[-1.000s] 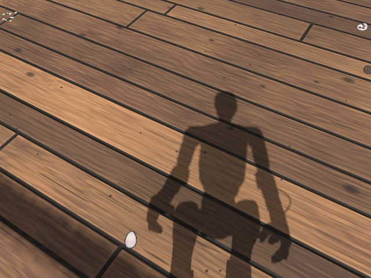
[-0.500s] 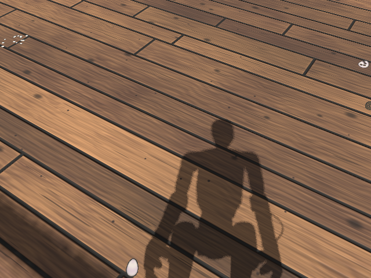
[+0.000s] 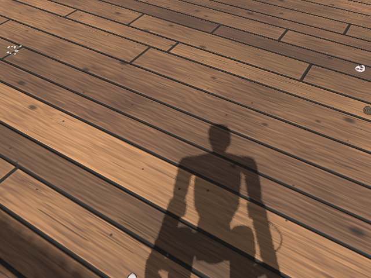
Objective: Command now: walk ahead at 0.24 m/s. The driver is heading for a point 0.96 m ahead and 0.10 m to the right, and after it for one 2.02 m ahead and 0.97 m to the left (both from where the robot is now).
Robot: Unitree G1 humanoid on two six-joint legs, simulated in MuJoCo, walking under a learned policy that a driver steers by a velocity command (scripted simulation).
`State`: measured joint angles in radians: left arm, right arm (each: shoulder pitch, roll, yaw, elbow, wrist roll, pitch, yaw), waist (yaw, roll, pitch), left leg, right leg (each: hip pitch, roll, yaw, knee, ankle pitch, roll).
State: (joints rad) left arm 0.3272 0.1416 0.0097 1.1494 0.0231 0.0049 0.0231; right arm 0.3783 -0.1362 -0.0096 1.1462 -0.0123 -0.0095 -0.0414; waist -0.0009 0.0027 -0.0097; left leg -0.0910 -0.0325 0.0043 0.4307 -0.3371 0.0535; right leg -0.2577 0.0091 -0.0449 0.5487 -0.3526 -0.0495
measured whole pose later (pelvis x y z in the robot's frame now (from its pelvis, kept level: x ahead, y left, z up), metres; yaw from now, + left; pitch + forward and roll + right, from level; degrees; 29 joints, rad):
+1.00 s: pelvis +0.49 -0.02 +0.01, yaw +0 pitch +0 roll +1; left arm 0.10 0.19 0.05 0.94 0.03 -0.03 -0.03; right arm 0.46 -0.16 -0.03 1.09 -0.01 -0.10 0.00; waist -0.04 -0.03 0.04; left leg 0.01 -0.10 0.10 0.20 -0.22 0.11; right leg -0.65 -0.12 -0.02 0.79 -0.04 -0.03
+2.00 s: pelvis +0.70 -0.03 +0.00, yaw -4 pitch +0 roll +1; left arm 0.29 0.16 0.03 1.05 0.01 0.00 0.03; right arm 0.28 -0.15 -0.04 1.08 -0.01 -0.01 -0.07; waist 0.02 -0.02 0.03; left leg -0.18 -0.01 0.09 0.48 -0.29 0.02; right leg -0.29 0.02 -0.02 0.53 -0.23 -0.05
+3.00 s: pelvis +0.78 -0.06 +0.00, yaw +6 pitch +2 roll +0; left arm 0.13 0.24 0.05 0.83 0.00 0.02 0.04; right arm 0.23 -0.27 -0.10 0.86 -0.02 0.04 0.00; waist -0.04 0.02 0.05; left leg -0.31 -0.11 -0.18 0.46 -0.17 0.04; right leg -0.35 0.04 0.06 0.67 -0.39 0.02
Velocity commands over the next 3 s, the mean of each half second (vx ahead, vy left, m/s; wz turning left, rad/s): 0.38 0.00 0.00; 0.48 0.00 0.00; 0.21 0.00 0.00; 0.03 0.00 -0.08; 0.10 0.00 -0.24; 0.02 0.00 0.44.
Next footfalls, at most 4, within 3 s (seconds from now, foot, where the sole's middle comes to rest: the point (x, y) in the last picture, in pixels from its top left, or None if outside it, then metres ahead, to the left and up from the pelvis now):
0.64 left None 0.46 0.03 -0.78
1.16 right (225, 226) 0.76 -0.12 -0.78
1.56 left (175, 235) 0.73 0.08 -0.78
2.58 left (184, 208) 0.85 0.04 -0.78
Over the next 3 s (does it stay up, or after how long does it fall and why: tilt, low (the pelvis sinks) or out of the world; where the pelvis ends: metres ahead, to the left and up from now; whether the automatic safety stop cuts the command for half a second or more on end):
stays up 0.78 -0.06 0.00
